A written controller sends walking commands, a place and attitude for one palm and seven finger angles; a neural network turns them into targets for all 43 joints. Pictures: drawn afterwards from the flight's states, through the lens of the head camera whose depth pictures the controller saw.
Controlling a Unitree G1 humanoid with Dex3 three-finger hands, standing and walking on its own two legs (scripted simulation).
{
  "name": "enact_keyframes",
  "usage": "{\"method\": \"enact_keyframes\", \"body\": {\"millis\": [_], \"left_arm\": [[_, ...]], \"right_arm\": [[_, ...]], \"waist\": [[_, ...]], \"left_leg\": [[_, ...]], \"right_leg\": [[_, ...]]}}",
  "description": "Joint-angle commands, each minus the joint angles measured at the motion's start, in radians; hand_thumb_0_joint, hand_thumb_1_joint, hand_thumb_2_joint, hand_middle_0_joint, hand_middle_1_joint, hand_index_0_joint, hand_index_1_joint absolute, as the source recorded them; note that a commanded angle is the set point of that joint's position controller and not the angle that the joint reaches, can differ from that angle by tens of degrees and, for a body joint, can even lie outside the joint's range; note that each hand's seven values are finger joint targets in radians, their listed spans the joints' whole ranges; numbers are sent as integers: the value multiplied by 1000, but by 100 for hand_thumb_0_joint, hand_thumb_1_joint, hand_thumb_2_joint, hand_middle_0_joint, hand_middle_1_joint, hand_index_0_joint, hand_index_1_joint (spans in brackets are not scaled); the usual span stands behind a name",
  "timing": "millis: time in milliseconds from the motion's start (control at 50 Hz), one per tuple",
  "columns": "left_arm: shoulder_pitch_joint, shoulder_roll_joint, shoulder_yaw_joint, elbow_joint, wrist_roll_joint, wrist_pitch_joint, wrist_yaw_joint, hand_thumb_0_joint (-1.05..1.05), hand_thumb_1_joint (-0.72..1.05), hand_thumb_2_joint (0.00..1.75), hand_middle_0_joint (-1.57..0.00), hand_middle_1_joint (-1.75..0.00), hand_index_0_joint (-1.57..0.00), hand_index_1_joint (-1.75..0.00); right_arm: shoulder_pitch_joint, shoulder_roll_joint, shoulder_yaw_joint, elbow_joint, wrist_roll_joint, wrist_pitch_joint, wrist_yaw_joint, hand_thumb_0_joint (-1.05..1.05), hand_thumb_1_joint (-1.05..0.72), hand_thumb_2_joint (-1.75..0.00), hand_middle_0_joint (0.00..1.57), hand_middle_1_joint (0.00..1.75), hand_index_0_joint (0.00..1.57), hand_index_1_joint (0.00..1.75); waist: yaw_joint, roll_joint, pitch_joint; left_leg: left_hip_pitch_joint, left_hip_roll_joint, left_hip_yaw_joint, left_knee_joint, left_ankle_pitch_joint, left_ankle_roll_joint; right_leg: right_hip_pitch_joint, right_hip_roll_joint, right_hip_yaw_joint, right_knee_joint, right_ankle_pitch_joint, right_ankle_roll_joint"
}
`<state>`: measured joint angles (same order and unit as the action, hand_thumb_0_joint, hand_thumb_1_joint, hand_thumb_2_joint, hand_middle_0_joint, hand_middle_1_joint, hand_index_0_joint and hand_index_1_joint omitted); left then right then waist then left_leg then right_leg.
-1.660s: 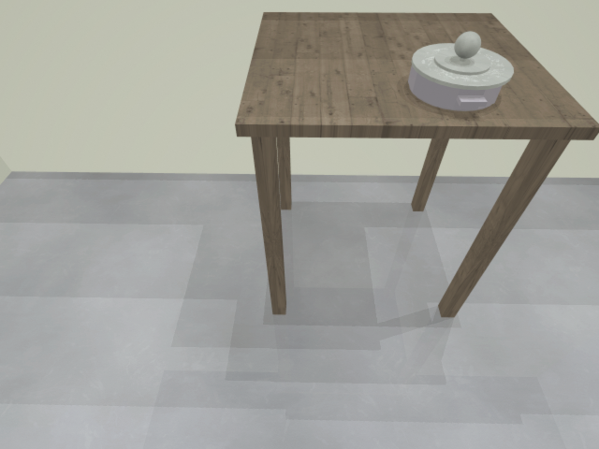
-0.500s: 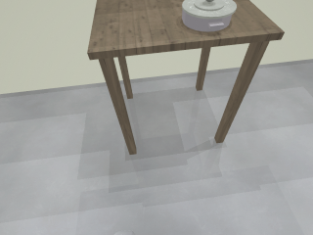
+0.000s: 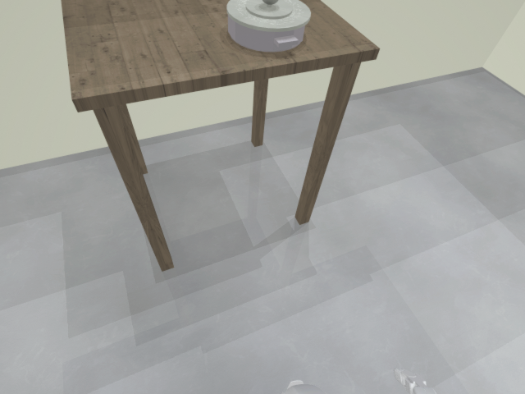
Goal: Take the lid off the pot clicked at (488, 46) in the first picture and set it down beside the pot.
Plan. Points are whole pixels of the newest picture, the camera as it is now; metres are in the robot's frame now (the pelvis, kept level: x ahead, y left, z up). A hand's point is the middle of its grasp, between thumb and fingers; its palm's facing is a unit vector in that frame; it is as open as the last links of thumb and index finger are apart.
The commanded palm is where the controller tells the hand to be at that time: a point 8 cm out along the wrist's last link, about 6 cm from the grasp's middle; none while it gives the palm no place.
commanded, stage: walk to a spot facing it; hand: left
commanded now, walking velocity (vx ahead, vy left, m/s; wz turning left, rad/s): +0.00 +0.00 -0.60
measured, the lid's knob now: out of the picture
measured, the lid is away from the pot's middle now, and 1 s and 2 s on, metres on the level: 0.00 0.00 0.00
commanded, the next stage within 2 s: turn to face it in 1.92 s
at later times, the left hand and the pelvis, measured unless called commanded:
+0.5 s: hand (187, 379) +0.16 +0.14 -0.15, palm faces -0.34 -0.91 -0.26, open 7.4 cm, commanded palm none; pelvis -0.01 -0.02 +0.00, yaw -20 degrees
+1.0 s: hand (266, 322) +0.27 +0.01 -0.16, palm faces -0.66 -0.73 -0.18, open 7.4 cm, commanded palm none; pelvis +0.06 -0.07 +0.00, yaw -39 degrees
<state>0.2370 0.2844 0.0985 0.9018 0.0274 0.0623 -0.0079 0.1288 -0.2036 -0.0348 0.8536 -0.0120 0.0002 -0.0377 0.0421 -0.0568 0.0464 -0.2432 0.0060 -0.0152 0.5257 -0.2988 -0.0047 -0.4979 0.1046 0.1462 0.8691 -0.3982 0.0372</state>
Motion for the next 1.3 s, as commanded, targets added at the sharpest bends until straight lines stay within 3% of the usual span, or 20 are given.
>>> {"method": "enact_keyframes", "body": {"millis": [0,140,240,260,280,320,380,560,580,600,620,720,920,980,1000,1020,1040,1080,1140,1280], "left_arm": [[-2,73,18,-87,-3,-19,-28,0,90,90,-20,-30,-20,-30],[-134,35,-14,-128,-10,-16,-39,0,90,90,-20,-30,-20,-30],[-23,85,-2,-96,-7,-40,-32,0,90,90,-20,-30,-20,-30],[55,194,19,-76,0,-55,-17,0,90,90,-20,-30,-20,-30],[119,269,34,-61,-13,-57,-1,0,90,90,-20,-30,-20,-30],[52,223,35,-72,-13,-38,18,0,90,90,-20,-30,-20,-30],[-91,167,13,-118,-3,-32,17,0,90,90,-20,-30,-20,-30],[-111,151,15,-122,-10,-19,3,0,90,90,-20,-30,-20,-30],[-114,106,6,-136,-15,-15,-4,0,90,90,-20,-30,-20,-30],[-113,33,-7,-163,-19,-13,-19,0,90,90,-20,-30,-20,-30],[-168,47,0,-198,-6,-32,-29,0,90,90,-20,-30,-20,-30],[-127,17,3,-111,4,-38,-66,0,90,90,-20,-30,-20,-30],[-261,-26,-22,-125,1,-55,-69,0,90,90,-20,-30,-20,-30],[0,31,0,-41,3,-81,-60,0,90,90,-20,-30,-20,-30],[175,156,30,12,5,-99,-46,0,90,90,-20,-30,-20,-30],[277,268,53,32,-16,-104,-23,0,90,90,-20,-30,-20,-30],[268,271,60,38,-28,-91,-7,0,90,90,-20,-30,-20,-30],[93,157,23,-4,-21,-93,-2,0,90,90,-20,-30,-20,-30],[-2,88,4,-16,-5,-110,4,0,90,90,-20,-30,-20,-30],[89,80,0,38,-4,-131,5,0,90,90,-20,-30,-20,-30]], "right_arm": [[-20,-177,-33,-82,-11,-22,-10,0,-90,-90,20,30,20,30],[140,-226,-56,-17,-14,-16,2,0,-90,-90,20,30,20,30],[141,-236,-64,-11,-8,-5,14,0,-90,-90,20,30,20,30],[164,-178,-50,-26,0,-1,23,0,-90,-90,20,30,20,30],[84,-136,-35,-80,-3,5,20,0,-90,-90,20,30,20,30],[26,-157,-43,-77,2,14,10,0,-90,-90,20,30,20,30],[85,-139,-42,-33,-7,21,17,0,-90,-90,20,30,20,30],[254,-115,-34,-7,0,-6,8,0,-90,-90,20,30,20,30],[301,-163,-41,3,-6,-18,3,0,-90,-90,20,30,20,30],[333,-272,-62,-1,-24,-24,0,0,-90,-90,20,30,20,30],[325,-308,-60,-17,-17,-32,-4,0,-90,-90,20,30,20,30],[215,-164,-25,2,-15,-55,0,0,-90,-90,20,30,20,30],[347,-180,-51,88,-24,-60,18,0,-90,-90,20,30,20,30],[280,-202,-54,76,-15,-59,23,0,-90,-90,20,30,20,30],[287,-152,-41,55,1,-58,39,0,-90,-90,20,30,20,30],[226,-94,-26,-10,6,-61,40,0,-90,-90,20,30,20,30],[125,-130,-36,-17,7,-59,32,0,-90,-90,20,30,20,30],[74,-121,-41,-5,-8,-57,34,0,-90,-90,20,30,20,30],[188,-83,-41,59,-21,-31,39,0,-90,-90,20,30,20,30],[24,-63,-39,-12,-17,-41,58,0,-90,-90,20,30,20,30]], "waist": [[-5,233,-3],[-83,251,-26],[-20,167,-95],[10,-84,-152],[47,-227,-149],[36,-169,-122],[-42,-74,-64],[-94,-102,-115],[-115,24,-126],[-135,329,-83],[-128,282,-27],[-67,206,39],[-119,231,51],[25,114,-83],[100,-100,-215],[118,-277,-261],[126,-180,-220],[40,-47,-44],[-55,-53,-35],[-19,-53,9]], "left_leg": [[47,272,-107,-226,316,150],[145,300,17,-140,542,145],[24,273,129,117,419,33],[-199,196,212,353,109,-35],[-365,93,139,561,-331,-65],[-379,120,7,637,-249,-45],[-235,107,42,528,-143,-60],[81,25,85,8,-22,-39],[199,105,-20,-139,-128,-7],[255,362,-357,-330,-429,83],[148,511,-513,-420,-507,158],[131,303,-68,-345,-118,103],[197,361,164,-246,204,98],[102,301,298,149,466,32],[-185,242,327,458,217,-17],[-471,113,224,749,-299,-59],[-510,144,78,829,-267,-30],[-488,195,30,789,-79,-31],[-333,187,69,626,4,-57],[-359,136,76,339,90,-63]], "right_leg": [[-125,-96,-78,342,-1,41],[34,-123,-199,-49,-15,24],[371,-111,-216,-421,211,-29],[591,-314,31,-496,402,-105],[556,-515,303,-512,725,-219],[444,-435,260,-525,416,-263],[230,-343,146,-530,295,-221],[115,-233,214,-470,87,-157],[-10,-147,151,-367,-92,-111],[-211,9,-27,-70,-214,-47],[-242,-60,-99,102,-163,-22],[-212,-149,-153,271,90,2],[-27,-161,-271,-165,67,-21],[388,-72,-332,-355,131,-76],[735,-254,-96,-422,37,-146],[822,-530,416,-553,112,-255],[704,-539,452,-601,28,-284],[441,-448,291,-643,-57,-250],[275,-342,60,-652,130,-213],[320,-318,72,-658,182,-227]]}}
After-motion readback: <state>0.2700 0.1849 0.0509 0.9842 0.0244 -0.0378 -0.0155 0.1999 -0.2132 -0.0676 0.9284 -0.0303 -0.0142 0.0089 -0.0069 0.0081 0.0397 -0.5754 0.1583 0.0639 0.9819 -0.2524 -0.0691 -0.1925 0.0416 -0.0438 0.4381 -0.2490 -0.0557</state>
